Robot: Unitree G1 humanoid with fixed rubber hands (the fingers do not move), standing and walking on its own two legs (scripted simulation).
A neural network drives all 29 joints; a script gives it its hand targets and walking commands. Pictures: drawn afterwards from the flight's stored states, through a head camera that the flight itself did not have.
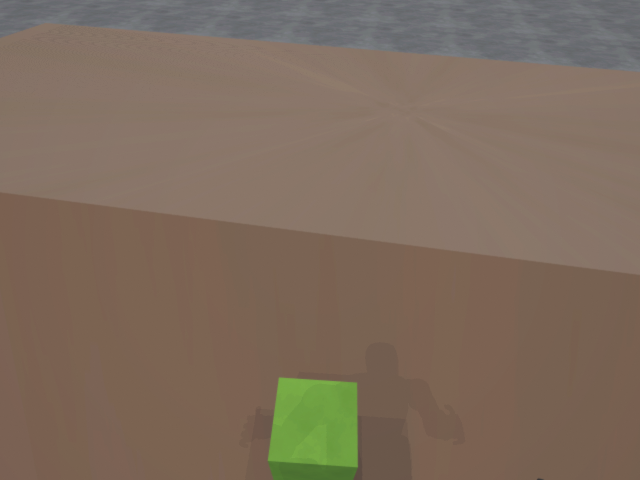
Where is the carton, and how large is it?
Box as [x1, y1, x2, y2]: [268, 378, 357, 479]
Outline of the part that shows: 279,378 268,455 268,462 273,479 352,479 357,467 356,383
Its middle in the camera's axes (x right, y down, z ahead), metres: -0.01 +0.53 +1.05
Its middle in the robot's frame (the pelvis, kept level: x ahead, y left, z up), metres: +0.38 +0.01 -0.66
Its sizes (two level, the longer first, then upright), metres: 0.210 0.200 0.250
